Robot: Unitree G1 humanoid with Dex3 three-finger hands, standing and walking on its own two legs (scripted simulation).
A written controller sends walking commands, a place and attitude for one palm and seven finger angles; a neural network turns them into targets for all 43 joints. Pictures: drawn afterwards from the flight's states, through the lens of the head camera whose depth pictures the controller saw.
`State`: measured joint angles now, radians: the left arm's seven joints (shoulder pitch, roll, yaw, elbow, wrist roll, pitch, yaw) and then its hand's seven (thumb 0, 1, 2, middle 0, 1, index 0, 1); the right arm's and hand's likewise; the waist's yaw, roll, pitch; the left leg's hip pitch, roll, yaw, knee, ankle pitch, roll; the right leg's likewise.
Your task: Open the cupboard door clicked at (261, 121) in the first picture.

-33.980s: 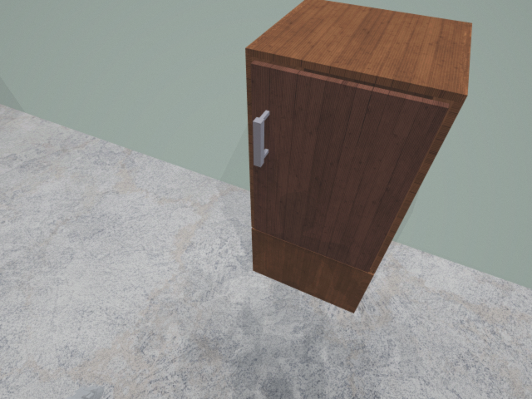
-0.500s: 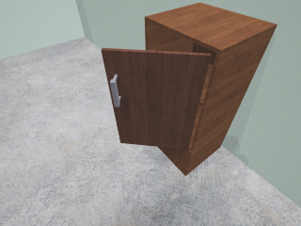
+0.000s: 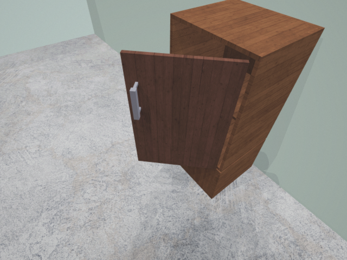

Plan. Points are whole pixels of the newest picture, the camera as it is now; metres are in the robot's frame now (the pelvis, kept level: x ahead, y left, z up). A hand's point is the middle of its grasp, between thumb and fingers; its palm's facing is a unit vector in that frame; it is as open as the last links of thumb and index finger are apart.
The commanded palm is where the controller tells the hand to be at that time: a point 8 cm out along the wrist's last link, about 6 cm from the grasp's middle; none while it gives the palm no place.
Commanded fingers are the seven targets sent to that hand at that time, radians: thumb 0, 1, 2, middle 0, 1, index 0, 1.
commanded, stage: look again from close up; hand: left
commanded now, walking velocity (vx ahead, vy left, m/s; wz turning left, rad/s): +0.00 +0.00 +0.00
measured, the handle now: (136, 101) +0.63 +0.17 -0.01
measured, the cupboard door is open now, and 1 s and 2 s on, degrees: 46 46 46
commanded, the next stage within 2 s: shuffle to correct the standing spot in 0.26 s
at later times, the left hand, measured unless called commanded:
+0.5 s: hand out of the picture +0.00 +0.16 -0.18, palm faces +0.04 -0.99 -0.16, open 7.4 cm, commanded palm none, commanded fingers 0.00 0.90 0.90 -0.20 -0.30 -0.20 -0.30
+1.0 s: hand out of the picture +0.11 +0.19 -0.18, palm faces +0.03 -0.98 -0.20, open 7.3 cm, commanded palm none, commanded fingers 0.00 0.90 0.90 -0.20 -0.30 -0.20 -0.30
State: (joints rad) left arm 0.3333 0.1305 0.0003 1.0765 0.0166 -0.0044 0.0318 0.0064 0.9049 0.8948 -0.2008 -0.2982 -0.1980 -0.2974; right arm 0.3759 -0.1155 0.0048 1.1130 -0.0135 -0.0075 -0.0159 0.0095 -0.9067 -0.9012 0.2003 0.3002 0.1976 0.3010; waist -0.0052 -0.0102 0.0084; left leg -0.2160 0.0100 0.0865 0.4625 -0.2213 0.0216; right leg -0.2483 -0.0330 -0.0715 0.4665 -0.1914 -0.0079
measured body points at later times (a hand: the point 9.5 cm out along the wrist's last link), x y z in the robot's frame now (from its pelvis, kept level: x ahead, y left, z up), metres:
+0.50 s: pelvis +0.02 +0.00 +0.00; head +0.01 +0.00 +0.45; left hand +0.00 +0.21 -0.16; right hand +0.01 -0.21 -0.16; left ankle +0.02 +0.10 -0.74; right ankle +0.04 -0.11 -0.74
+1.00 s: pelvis +0.09 +0.01 -0.01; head +0.11 +0.01 +0.44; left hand +0.11 +0.24 -0.17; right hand +0.06 -0.18 -0.17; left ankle +0.02 +0.10 -0.74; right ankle +0.10 -0.11 -0.74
